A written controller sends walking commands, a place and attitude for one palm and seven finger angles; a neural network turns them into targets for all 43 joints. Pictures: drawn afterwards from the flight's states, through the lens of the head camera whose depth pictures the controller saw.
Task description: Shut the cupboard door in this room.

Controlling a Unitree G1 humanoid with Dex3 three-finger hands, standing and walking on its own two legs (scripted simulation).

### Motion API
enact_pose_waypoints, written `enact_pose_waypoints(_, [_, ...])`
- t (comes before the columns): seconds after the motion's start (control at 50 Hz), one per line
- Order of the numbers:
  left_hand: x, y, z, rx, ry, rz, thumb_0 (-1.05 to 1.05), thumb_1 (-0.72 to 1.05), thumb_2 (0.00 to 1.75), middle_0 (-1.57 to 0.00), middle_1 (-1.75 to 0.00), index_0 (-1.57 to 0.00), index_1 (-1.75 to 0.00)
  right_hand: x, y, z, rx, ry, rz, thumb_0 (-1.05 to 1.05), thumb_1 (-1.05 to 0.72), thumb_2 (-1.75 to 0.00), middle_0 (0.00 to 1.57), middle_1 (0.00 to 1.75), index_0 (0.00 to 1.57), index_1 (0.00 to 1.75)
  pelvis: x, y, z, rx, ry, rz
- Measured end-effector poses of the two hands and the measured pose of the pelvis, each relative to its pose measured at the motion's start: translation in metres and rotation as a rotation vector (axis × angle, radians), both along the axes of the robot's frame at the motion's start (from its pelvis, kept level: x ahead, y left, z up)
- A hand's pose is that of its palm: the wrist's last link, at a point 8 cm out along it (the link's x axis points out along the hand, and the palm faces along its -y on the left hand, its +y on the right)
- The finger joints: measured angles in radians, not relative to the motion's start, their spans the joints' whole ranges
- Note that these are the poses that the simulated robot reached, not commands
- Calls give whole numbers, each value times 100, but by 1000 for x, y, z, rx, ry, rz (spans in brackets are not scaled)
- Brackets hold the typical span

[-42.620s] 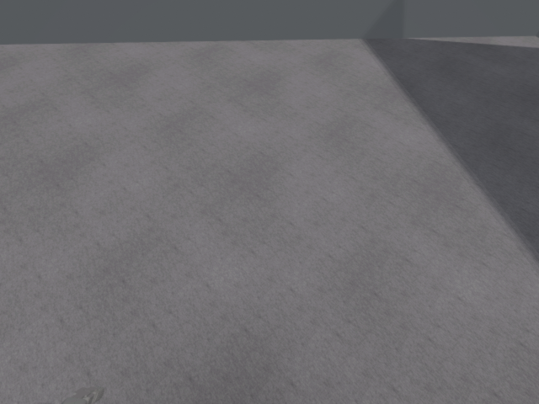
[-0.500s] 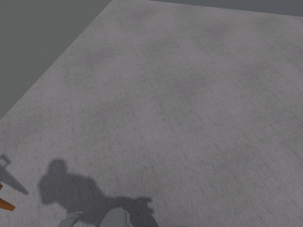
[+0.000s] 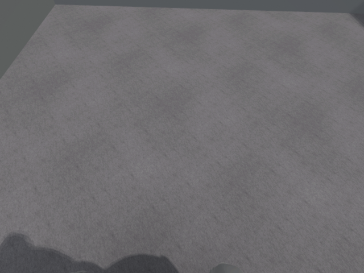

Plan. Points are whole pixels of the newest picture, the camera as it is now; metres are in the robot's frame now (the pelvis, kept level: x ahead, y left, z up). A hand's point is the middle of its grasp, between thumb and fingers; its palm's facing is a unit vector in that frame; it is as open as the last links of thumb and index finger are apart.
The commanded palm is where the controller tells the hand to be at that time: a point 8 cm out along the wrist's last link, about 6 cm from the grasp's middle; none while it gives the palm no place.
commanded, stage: walk around to get in front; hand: left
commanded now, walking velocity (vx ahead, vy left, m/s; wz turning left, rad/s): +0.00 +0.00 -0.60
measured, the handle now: out of the picture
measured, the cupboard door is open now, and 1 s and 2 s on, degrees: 83 83 83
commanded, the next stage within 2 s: none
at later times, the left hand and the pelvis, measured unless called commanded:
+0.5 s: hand out of the picture +0.14 +0.16 -0.17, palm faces -0.22 -0.95 -0.23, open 7.4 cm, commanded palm none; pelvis +0.00 -0.01 +0.00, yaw -16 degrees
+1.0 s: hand (158, 241) +0.21 +0.08 -0.17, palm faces -0.58 -0.78 -0.25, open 7.4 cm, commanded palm none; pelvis +0.00 -0.03 -0.02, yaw -36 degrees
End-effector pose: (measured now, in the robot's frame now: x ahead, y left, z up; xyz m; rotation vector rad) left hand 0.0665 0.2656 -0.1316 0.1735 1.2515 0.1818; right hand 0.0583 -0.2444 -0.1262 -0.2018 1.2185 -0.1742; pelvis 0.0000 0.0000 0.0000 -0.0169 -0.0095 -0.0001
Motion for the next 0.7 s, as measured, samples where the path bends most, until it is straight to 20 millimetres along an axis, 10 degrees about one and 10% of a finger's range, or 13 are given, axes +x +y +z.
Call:
enact_pose_waypoints(0.14, [60,-45,3,47,-109,-149,0,91,90,-20,-30,-20,-29,-49,-44,-33,21,102,-141,1,-91,-90,20,30,20,29,1,-28,-17,16,-8,-82])
enact_pose_waypoints(0.32, [71,-72,13,32,-88,-232,0,90,90,-21,-30,-20,-30,-43,-60,-11,5,29,-199,1,-91,-90,19,30,20,29,-2,-36,-1,43,-1,-181])
enact_pose_waypoints(0.54, [76,-45,-12,-16,-31,-298,0,90,90,-21,-30,-20,-30,-27,-36,11,-64,-110,-260,1,-91,-90,20,30,20,29,3,-5,-7,13,19,-306])
enact_pose_waypoints(0.7, [98,-32,-7,-28,6,-387,1,91,90,-20,-30,-20,-30,-70,-6,24,-72,-70,-365,0,-91,-90,20,30,20,30,8,10,5,-16,4,-419])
